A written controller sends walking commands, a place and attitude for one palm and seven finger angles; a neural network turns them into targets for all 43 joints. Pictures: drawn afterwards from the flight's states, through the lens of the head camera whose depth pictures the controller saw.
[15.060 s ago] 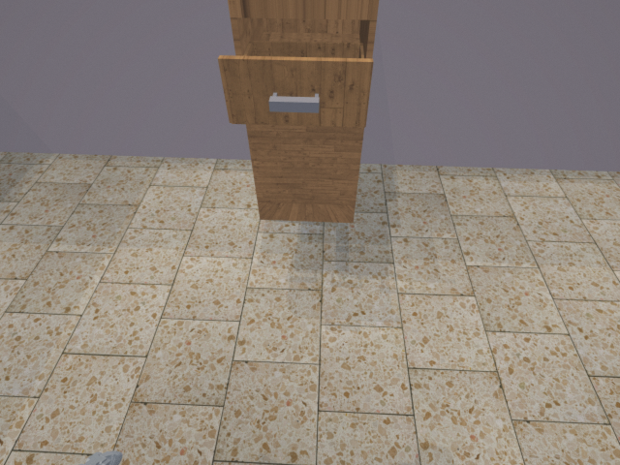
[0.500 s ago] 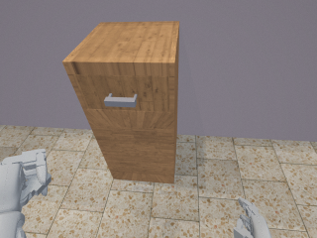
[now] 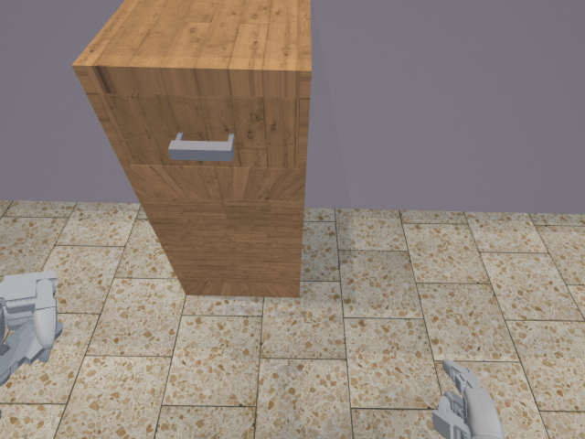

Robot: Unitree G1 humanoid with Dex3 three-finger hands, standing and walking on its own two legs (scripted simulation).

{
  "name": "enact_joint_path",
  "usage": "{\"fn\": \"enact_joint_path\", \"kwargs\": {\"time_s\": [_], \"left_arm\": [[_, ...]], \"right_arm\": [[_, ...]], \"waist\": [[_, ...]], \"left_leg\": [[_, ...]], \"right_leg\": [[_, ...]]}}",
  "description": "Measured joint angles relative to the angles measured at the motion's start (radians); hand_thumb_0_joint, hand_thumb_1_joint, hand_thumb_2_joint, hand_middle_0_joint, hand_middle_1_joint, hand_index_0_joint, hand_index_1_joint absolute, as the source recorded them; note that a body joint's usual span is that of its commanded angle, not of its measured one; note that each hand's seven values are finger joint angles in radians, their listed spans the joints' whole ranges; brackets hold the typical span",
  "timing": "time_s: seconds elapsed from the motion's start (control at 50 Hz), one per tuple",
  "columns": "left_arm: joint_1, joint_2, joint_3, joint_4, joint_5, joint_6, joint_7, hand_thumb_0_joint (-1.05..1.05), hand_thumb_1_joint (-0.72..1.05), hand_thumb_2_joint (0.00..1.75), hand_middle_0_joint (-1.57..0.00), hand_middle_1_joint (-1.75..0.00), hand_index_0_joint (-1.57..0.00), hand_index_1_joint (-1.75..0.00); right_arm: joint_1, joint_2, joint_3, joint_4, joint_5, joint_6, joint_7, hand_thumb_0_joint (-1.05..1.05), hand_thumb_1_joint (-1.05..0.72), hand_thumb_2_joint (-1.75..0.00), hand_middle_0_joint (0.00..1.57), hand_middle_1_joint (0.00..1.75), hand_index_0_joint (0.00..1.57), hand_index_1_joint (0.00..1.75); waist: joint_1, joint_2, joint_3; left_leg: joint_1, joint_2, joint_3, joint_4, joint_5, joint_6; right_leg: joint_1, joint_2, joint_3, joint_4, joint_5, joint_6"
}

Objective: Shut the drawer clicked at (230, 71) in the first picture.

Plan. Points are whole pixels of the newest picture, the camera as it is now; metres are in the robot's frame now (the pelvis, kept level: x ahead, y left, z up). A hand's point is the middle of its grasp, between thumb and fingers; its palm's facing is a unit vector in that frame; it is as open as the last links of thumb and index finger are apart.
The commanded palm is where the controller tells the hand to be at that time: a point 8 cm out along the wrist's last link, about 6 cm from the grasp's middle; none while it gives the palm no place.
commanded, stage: step back with the hand held close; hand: left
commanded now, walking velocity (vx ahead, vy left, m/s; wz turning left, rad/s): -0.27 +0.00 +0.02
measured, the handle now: (204, 143) +0.65 +0.23 -0.01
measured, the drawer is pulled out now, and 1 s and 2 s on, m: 0.00 0.00 0.00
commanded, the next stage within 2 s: stop stepping back and stand still in 0.80 s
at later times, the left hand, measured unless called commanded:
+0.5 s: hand out of the picture +0.12 +0.24 +0.16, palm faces +0.37 -0.83 -0.41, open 3.2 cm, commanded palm +0.05 +0.29 +0.17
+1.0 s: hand out of the picture +0.04 +0.24 +0.16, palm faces +0.31 -0.84 -0.46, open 3.2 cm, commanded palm -0.01 +0.29 +0.17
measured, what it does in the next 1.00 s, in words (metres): walks backwards: right foot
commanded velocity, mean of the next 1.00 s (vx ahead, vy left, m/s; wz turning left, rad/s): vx -0.30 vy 0.00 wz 0.01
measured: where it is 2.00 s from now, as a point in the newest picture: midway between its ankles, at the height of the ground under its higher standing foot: outside the picture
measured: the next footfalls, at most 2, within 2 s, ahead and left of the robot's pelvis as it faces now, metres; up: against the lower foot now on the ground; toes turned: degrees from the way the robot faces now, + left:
right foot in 0.70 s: -0.16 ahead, -0.12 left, +0.00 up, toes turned +1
left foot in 1.42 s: -0.09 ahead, +0.15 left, +0.00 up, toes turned +1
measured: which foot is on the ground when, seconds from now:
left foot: down 0.00-1.00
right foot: down 0.00-0.48, up 0.50-0.68, down 0.70-1.00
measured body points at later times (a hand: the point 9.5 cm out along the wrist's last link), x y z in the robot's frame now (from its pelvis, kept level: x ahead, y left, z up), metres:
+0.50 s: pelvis -0.08 +0.01 -0.02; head -0.06 +0.03 +0.43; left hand +0.10 +0.29 +0.18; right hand +0.08 -0.24 -0.09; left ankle +0.02 +0.10 -0.74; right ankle +0.01 -0.13 -0.73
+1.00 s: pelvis -0.14 +0.01 -0.02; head -0.16 +0.02 +0.43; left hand +0.02 +0.28 +0.19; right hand +0.02 -0.25 -0.08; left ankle +0.02 +0.10 -0.74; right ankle -0.20 -0.12 -0.74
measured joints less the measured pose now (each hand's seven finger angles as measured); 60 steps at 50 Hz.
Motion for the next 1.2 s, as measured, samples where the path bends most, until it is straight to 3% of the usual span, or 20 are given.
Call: {"fn": "enact_joint_path", "kwargs": {"time_s": [0.28,0.38,0.44,0.48,0.58,0.62,0.66,0.72,0.76,0.82,0.9,0.96,1.02,1.08,1.14,1.2], "left_arm": [[-0.009,-0.023,0.022,-0.038,0.031,-0.051,0.014,0.02,0.88,0.89,-1.41,-1.6,-1.4,-1.6],[-0.028,-0.049,-0.001,-0.041,0.027,-0.065,0.031,0.02,0.88,0.89,-1.41,-1.6,-1.4,-1.6],[-0.047,-0.047,-0.013,-0.044,0.024,-0.069,0.041,0.02,0.88,0.89,-1.41,-1.6,-1.4,-1.6],[-0.058,-0.036,-0.009,-0.041,0.026,-0.072,0.044,0.02,0.88,0.89,-1.41,-1.6,-1.4,-1.6],[-0.048,0.025,0.041,-0.033,0.04,-0.085,0.028,0.02,0.88,0.89,-1.41,-1.6,-1.4,-1.6],[-0.011,0.036,0.062,-0.045,0.027,-0.094,0.029,0.02,0.88,0.89,-1.41,-1.6,-1.4,-1.6],[0.025,0.035,0.072,-0.061,0.012,-0.099,0.028,0.02,0.88,0.89,-1.41,-1.6,-1.4,-1.6],[0.03,0.03,0.066,-0.073,0.0,-0.121,0.017,0.02,0.89,0.89,-1.41,-1.6,-1.4,-1.6],[-0.01,0.005,0.022,-0.053,0.001,-0.126,0.006,0.02,0.89,0.89,-1.41,-1.6,-1.4,-1.6],[-0.026,0.023,-0.001,-0.056,-0.001,-0.123,-0.008,0.02,0.88,0.89,-1.41,-1.6,-1.4,-1.6],[-0.006,0.051,0.015,-0.047,-0.012,-0.127,-0.02,0.02,0.88,0.89,-1.41,-1.6,-1.4,-1.6],[0.011,0.059,0.023,-0.034,-0.02,-0.127,-0.017,0.02,0.88,0.89,-1.41,-1.6,-1.4,-1.6],[0.026,0.043,0.022,-0.029,-0.021,-0.112,-0.004,0.02,0.88,0.89,-1.41,-1.6,-1.4,-1.6],[0.001,0.017,0.013,-0.016,-0.015,-0.088,0.007,0.01,0.88,0.89,-1.41,-1.6,-1.4,-1.6],[-0.057,-0.009,0.013,0.008,-0.005,-0.062,0.013,0.02,0.88,0.89,-1.41,-1.6,-1.4,-1.6],[-0.103,-0.005,0.023,0.003,-0.002,-0.035,0.013,0.02,0.88,0.89,-1.41,-1.6,-1.4,-1.6]], "right_arm": [[0.011,0.016,0.026,-0.013,-0.007,-0.078,0.0,0.01,-0.9,-0.9,0.2,0.3,0.2,0.3],[0.023,0.003,0.019,0.024,-0.015,-0.086,0.003,0.01,-0.9,-0.9,0.2,0.3,0.2,0.3],[0.025,-0.005,0.014,0.043,-0.015,-0.075,-0.001,0.01,-0.9,-0.9,0.2,0.3,0.2,0.3],[0.028,-0.008,0.013,0.048,-0.015,-0.072,-0.008,0.02,-0.9,-0.9,0.2,0.3,0.2,0.3],[0.071,0.024,0.001,0.044,-0.018,-0.097,-0.003,0.02,-0.9,-0.9,0.2,0.3,0.2,0.3],[0.084,0.036,0.006,0.051,-0.024,-0.112,0.008,0.02,-0.9,-0.9,0.2,0.3,0.2,0.3],[0.082,0.042,0.015,0.061,-0.032,-0.125,0.019,0.02,-0.9,-0.9,0.2,0.3,0.2,0.3],[0.032,0.042,0.028,0.074,-0.04,-0.128,0.028,0.02,-0.9,-0.9,0.2,0.3,0.2,0.3],[-0.014,0.028,0.026,0.098,-0.034,-0.115,0.026,0.02,-0.9,-0.9,0.2,0.3,0.2,0.3],[-0.027,0.027,0.026,0.095,-0.013,-0.092,0.021,0.02,-0.9,-0.9,0.2,0.3,0.2,0.3],[-0.013,0.015,0.022,0.064,-0.005,-0.08,0.012,0.02,-0.9,-0.9,0.2,0.3,0.2,0.3],[0.012,0.0,0.012,0.056,-0.006,-0.083,0.006,0.02,-0.9,-0.9,0.2,0.3,0.2,0.3],[0.045,-0.016,0.002,0.064,-0.01,-0.086,-0.007,0.02,-0.9,-0.9,0.2,0.3,0.2,0.3],[0.071,-0.024,0.0,0.082,-0.012,-0.093,-0.023,0.02,-0.9,-0.9,0.2,0.3,0.2,0.3],[0.067,-0.005,0.006,0.1,-0.019,-0.107,-0.028,0.02,-0.9,-0.9,0.2,0.3,0.2,0.3],[0.044,0.038,0.02,0.091,-0.029,-0.123,-0.01,0.02,-0.9,-0.9,0.2,0.3,0.2,0.3]], "waist": [[0.016,-0.001,-0.002],[0.023,0.001,-0.02],[0.011,-0.006,-0.02],[-0.004,-0.003,-0.017],[-0.046,0.016,-0.039],[-0.042,0.009,-0.068],[-0.028,-0.004,-0.091],[0.013,-0.032,-0.076],[0.02,0.011,-0.03],[0.011,0.016,-0.005],[-0.015,0.022,-0.016],[-0.026,0.025,-0.038],[-0.026,0.026,-0.061],[-0.02,0.02,-0.064],[-0.012,0.001,-0.049],[-0.013,-0.016,-0.019]], "left_leg": [[-0.118,0.008,-0.017,0.133,0.001,0.01],[-0.162,0.004,-0.042,0.194,-0.092,-0.004],[-0.17,-0.004,-0.052,0.19,-0.057,-0.002],[-0.171,0.002,-0.055,0.168,0.001,0.01],[-0.187,0.018,-0.099,0.091,0.092,0.021],[-0.201,0.022,-0.1,0.05,0.123,0.013],[-0.221,0.022,-0.089,0.013,0.157,-0.001],[-0.264,0.023,-0.042,0.001,0.19,-0.014],[-0.25,0.05,-0.052,-0.018,0.217,-0.015],[-0.222,0.055,-0.057,-0.03,0.236,-0.016],[-0.211,0.054,-0.065,0.004,0.224,-0.014],[-0.224,0.04,-0.078,0.066,0.146,-0.021],[-0.228,0.023,-0.088,0.124,0.072,-0.028],[-0.216,0.01,-0.087,0.138,0.1,-0.012],[-0.194,-0.005,-0.074,0.077,0.167,0.014],[-0.166,-0.013,-0.073,-0.054,0.172,-0.006]], "right_leg": [[-0.106,0.003,-0.015,0.119,0.006,-0.004],[-0.123,0.017,-0.014,0.108,0.033,-0.012],[-0.132,0.018,-0.01,0.106,0.044,-0.007],[-0.145,0.029,-0.005,0.126,-0.02,-0.001],[-0.142,0.118,0.043,0.391,-0.167,0.001],[-0.074,0.126,0.037,0.348,-0.217,-0.009],[0.014,0.115,0.028,0.21,-0.221,-0.022],[0.088,0.091,0.06,0.013,-0.206,-0.054],[0.085,0.119,0.054,0.016,-0.16,-0.046],[0.099,0.125,0.048,0.038,-0.148,-0.036],[0.111,0.127,0.04,0.074,-0.171,-0.04],[0.122,0.121,0.032,0.088,-0.179,-0.038],[0.139,0.111,0.031,0.101,-0.193,-0.03],[0.155,0.1,0.029,0.12,-0.21,-0.015],[0.126,0.099,0.05,0.18,-0.287,-0.025],[0.068,0.133,0.043,0.254,-0.344,-0.045]]}}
